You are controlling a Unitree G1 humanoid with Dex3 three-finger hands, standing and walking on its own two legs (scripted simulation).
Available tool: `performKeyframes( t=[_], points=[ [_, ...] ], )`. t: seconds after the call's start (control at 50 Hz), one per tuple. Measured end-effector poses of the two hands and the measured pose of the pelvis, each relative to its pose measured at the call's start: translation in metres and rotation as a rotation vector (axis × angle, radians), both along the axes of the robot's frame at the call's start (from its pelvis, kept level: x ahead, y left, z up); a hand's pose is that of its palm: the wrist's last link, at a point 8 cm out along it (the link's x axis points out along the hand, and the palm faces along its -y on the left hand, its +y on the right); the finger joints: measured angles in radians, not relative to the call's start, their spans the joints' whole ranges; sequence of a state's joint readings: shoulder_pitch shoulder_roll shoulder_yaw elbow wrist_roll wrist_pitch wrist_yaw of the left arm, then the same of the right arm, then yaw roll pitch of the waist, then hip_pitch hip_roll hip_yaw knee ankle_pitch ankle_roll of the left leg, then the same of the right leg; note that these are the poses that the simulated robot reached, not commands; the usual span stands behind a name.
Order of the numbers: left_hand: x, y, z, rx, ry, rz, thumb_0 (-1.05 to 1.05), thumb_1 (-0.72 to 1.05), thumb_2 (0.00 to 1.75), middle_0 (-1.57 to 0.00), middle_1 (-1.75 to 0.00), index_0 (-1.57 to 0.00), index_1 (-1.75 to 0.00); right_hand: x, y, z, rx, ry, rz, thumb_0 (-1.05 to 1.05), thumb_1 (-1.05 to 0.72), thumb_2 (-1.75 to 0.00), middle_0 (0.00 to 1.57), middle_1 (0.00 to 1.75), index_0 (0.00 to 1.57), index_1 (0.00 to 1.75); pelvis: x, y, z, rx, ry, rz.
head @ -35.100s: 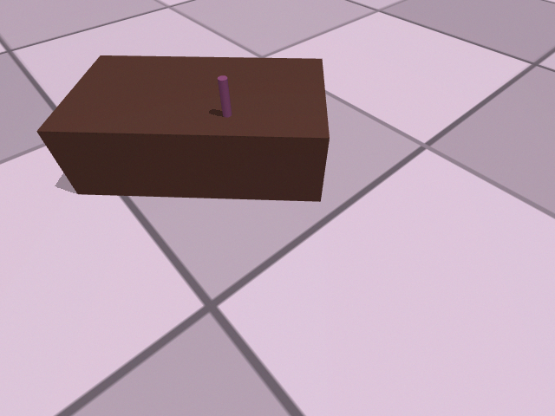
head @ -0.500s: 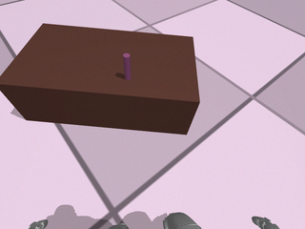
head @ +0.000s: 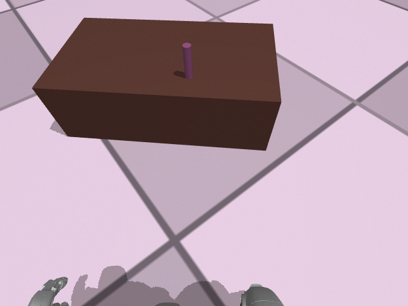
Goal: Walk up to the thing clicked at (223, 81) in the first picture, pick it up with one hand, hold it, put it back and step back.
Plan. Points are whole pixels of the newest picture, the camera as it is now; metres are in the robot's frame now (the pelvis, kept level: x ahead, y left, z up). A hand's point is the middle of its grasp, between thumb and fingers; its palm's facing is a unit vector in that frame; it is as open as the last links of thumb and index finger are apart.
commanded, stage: step back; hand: left
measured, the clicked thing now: (188, 61) +1.16 +0.09 -0.27
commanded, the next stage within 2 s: stand in 1.00 s
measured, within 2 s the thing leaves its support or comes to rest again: neither
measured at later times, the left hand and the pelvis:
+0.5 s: hand out of the picture +0.02 +0.26 -0.13, palm faces -0.03 -0.93 -0.36, open 7.3 cm; pelvis -0.03 +0.00 +0.02, yaw -2 degrees
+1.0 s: hand out of the picture +0.13 +0.25 -0.13, palm faces -0.03 -0.92 -0.38, open 7.3 cm; pelvis +0.01 -0.01 +0.01, yaw -3 degrees
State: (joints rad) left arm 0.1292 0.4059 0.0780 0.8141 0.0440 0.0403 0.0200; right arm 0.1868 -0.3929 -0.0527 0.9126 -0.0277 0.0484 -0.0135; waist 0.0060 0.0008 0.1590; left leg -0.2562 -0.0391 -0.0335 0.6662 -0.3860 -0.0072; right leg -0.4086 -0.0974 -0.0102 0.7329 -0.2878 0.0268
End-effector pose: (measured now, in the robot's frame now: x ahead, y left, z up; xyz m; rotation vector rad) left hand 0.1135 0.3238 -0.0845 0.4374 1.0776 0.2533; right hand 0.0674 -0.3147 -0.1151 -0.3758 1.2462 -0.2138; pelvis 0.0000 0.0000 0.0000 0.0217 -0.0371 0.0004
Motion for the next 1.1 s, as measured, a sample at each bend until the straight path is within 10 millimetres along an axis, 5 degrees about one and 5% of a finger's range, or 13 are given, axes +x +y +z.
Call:
performKeyframes(
  t=[0.14, 0.32, 0.44, 0.62, 0.94, 1.1],
  points=[
    [-0.036, -0.004, -0.013, -0.098, 0.038, 0.021, 0.0, 0.91, 0.9, -0.2, -0.3, -0.2, -0.3, -0.045, 0.019, 0.024, 0.002, -0.011, -0.013, 0.01, -0.9, -0.9, 0.21, 0.3, 0.2, 0.3, -0.024, 0.006, 0.013, -0.019, -0.013, -0.019],
    [-0.088, -0.025, -0.018, -0.111, 0.152, 0.008, 0.0, 0.91, 0.9, -0.2, -0.3, -0.2, -0.3, -0.044, -0.006, 0.028, -0.005, -0.108, -0.037, 0.01, -0.9, -0.9, 0.21, 0.3, 0.2, 0.3, -0.042, -0.005, 0.014, -0.054, -0.01, -0.065],
    [-0.102, -0.028, -0.009, -0.108, 0.144, 0.034, 0.0, 0.91, 0.9, -0.21, -0.3, -0.21, -0.3, -0.04, -0.007, 0.028, 0.018, -0.103, -0.029, 0.01, -0.9, -0.9, 0.21, 0.3, 0.2, 0.3, -0.038, -0.007, 0.019, -0.024, -0.001, -0.055],
    [-0.068, -0.021, -0.011, -0.102, 0.12, 0.008, 0.0, 0.91, 0.9, -0.2, -0.3, -0.2, -0.3, -0.034, 0.01, 0.021, 0.052, -0.094, -0.037, 0.01, -0.9, -0.9, 0.21, 0.3, 0.2, 0.3, -0.025, -0.005, 0.017, -0.009, 0.004, -0.069],
    [0.003, -0.03, -0.008, -0.087, 0.035, -0.014, 0.0, 0.91, 0.9, -0.2, -0.3, -0.2, -0.3, 0.012, 0.0, 0.015, 0.042, -0.098, -0.051, 0.01, -0.9, -0.9, 0.21, 0.3, 0.2, 0.3, 0.007, -0.01, 0.013, -0.021, 0.019, -0.052],
    [0.008, -0.03, -0.015, -0.106, 0.049, -0.006, 0.0, 0.91, 0.9, -0.2, -0.3, -0.2, -0.3, 0.025, 0.006, 0.021, 0.024, -0.112, -0.042, 0.01, -0.9, -0.9, 0.21, 0.3, 0.2, 0.3, 0.009, -0.004, 0.014, -0.022, 0.01, -0.053]
  ],
)
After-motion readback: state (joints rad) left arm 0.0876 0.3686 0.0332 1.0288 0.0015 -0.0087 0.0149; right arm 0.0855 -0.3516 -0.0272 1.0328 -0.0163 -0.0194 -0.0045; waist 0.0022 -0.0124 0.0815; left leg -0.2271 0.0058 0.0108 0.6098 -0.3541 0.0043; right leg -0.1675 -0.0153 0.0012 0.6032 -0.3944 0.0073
